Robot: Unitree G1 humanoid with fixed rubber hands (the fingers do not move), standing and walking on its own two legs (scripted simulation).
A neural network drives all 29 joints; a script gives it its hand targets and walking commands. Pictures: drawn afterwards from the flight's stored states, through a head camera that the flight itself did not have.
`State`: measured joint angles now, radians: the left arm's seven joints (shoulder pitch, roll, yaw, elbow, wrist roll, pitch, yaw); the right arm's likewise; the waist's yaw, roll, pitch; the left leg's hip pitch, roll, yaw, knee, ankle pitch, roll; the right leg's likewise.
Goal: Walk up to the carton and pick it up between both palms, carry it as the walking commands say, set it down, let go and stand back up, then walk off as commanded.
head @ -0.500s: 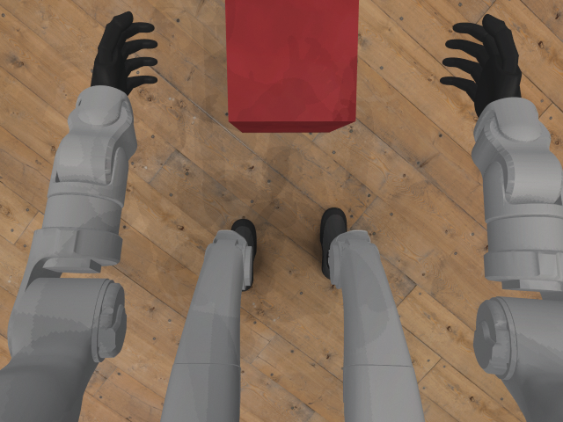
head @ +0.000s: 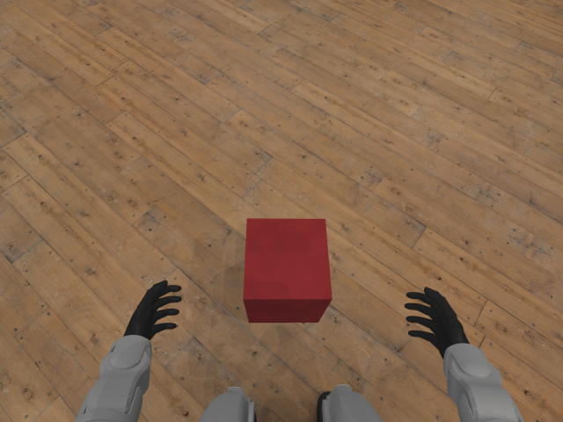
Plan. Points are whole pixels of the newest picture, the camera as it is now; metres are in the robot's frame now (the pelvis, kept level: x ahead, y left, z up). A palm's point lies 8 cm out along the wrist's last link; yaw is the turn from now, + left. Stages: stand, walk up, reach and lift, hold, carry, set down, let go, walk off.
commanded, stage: let go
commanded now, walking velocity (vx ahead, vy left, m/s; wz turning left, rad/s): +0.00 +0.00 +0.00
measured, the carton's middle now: (284, 273) +0.52 -0.01 -0.59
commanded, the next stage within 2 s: stand in 0.64 s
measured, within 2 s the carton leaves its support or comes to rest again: neither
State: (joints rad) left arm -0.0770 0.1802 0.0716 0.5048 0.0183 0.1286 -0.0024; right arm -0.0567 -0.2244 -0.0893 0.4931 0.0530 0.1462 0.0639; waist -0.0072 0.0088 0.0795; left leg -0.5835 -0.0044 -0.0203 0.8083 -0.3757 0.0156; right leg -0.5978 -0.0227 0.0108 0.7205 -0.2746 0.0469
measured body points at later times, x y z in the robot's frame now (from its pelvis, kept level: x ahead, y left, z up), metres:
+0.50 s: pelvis +0.03 +0.00 +0.02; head +0.05 +0.01 +0.47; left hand +0.19 +0.24 -0.07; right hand +0.20 -0.23 -0.05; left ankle +0.02 +0.10 -0.71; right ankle +0.05 -0.15 -0.71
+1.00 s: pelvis +0.04 -0.02 +0.02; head +0.02 -0.02 +0.47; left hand +0.19 +0.26 -0.04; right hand +0.18 -0.32 -0.07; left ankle +0.02 +0.10 -0.71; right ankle +0.05 -0.15 -0.71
